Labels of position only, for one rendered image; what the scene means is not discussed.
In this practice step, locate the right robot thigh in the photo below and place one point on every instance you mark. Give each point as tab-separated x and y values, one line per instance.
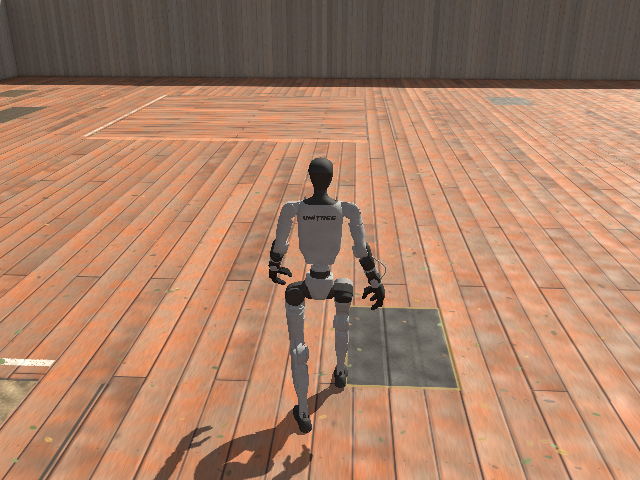
342	293

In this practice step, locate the robot left upper arm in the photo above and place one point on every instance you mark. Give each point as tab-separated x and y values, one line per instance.
288	211

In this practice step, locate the robot left forearm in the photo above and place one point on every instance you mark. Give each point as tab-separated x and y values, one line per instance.
275	259

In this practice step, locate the robot left shin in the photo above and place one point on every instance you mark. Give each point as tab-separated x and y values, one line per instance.
301	382

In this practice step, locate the robot right upper arm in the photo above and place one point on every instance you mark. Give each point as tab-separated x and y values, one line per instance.
352	212

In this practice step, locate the robot left hand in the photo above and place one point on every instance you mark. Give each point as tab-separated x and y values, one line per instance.
282	270

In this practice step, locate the robot right forearm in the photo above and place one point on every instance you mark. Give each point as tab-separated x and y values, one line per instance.
370	269

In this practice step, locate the robot right hand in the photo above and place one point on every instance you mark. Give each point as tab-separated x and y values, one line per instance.
379	295

